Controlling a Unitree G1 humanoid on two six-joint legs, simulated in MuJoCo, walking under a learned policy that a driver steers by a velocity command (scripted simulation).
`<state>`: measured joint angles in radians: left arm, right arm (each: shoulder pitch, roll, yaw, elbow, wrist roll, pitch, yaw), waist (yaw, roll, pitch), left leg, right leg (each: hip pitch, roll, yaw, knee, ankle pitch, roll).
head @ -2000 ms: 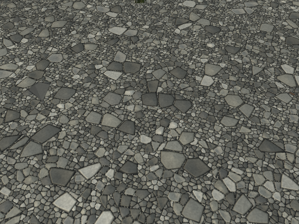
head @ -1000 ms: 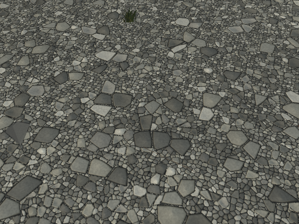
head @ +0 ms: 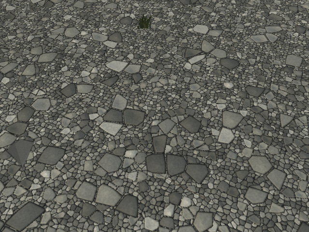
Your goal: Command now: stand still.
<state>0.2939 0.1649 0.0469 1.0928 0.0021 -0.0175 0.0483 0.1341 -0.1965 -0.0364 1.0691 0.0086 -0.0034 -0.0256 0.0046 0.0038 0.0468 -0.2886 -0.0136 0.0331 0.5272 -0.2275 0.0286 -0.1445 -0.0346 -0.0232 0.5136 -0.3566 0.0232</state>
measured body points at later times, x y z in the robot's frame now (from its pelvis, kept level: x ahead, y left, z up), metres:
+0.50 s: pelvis +0.09 -0.02 +0.00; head +0.10 -0.03 +0.45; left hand -0.03 +0.20 -0.13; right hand +0.23 -0.27 -0.13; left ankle +0.14 +0.10 -0.65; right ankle -0.04 -0.13 -0.73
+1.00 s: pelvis +0.35 +0.03 +0.01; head +0.35 +0.03 +0.46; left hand +0.49 +0.28 -0.11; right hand +0.33 -0.23 -0.14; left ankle +0.34 +0.11 -0.73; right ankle +0.45 -0.16 -0.65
